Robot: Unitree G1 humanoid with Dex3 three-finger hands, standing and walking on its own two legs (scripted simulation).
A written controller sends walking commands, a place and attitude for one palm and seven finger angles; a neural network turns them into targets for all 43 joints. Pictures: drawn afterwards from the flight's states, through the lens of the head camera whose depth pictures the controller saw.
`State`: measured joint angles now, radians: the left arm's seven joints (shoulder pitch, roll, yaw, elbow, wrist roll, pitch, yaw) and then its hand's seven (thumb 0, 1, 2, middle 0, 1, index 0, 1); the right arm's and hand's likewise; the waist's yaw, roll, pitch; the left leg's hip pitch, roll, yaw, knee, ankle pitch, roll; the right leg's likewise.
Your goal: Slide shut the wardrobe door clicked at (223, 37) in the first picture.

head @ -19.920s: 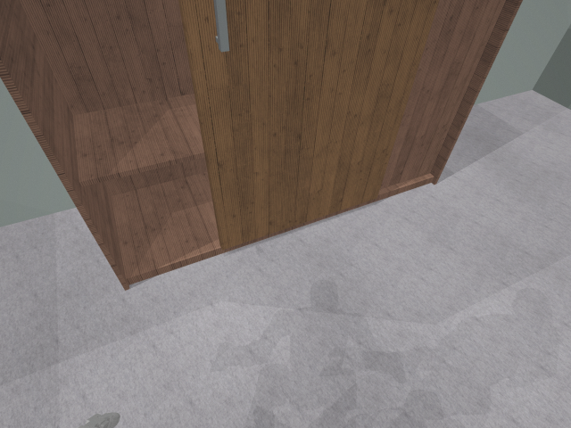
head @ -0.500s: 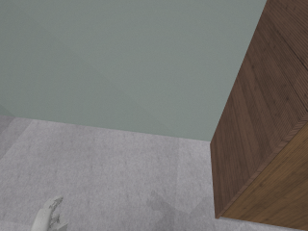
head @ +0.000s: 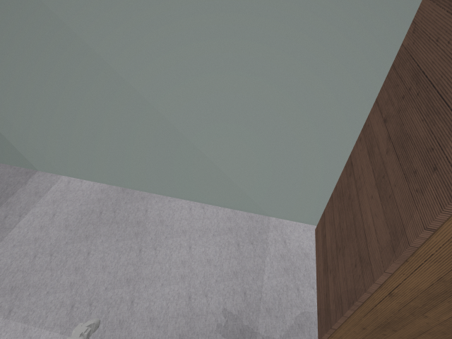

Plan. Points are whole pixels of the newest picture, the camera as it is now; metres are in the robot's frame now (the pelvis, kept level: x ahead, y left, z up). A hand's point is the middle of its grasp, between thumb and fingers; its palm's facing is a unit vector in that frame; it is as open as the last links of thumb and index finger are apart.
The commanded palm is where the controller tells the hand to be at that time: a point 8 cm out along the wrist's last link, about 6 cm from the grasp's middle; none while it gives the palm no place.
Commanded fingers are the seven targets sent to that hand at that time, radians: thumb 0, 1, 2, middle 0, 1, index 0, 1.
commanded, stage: stop walking and hold the door there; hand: right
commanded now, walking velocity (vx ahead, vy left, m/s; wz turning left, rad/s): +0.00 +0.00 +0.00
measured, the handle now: out of the picture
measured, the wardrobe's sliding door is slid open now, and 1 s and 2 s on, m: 0.00 0.00 0.00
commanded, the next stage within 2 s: loosen the grip on the handle in 1.96 s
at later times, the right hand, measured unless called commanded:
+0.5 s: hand out of the picture +0.28 -0.45 +0.18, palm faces +0.69 +0.66 -0.30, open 6.0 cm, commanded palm +0.23 -0.47 +0.17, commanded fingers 0.00 -0.90 -0.90 0.45 1.40 0.45 1.40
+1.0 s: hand out of the picture +0.28 -0.45 +0.18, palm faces +0.48 +0.86 -0.19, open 5.6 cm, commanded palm +0.24 -0.47 +0.17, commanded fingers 0.00 -0.90 -0.90 0.45 1.40 0.45 1.40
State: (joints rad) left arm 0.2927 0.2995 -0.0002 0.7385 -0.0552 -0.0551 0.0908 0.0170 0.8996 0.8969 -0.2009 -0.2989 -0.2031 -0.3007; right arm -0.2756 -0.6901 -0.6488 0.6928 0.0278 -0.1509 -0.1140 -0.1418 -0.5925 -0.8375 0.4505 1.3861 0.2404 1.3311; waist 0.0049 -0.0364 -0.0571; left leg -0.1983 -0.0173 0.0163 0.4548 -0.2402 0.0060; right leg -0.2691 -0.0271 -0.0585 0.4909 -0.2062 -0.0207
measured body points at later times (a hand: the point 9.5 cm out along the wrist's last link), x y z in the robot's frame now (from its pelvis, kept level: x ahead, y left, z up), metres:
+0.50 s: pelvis -0.03 -0.05 -0.01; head -0.02 -0.04 +0.44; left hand +0.12 +0.23 -0.11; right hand +0.24 -0.48 +0.20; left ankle +0.00 +0.12 -0.74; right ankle +0.00 -0.17 -0.74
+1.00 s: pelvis -0.10 -0.15 -0.02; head -0.04 -0.16 +0.43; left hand +0.07 +0.08 -0.13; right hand +0.25 -0.49 +0.19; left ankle -0.07 -0.03 -0.71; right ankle -0.09 -0.30 -0.74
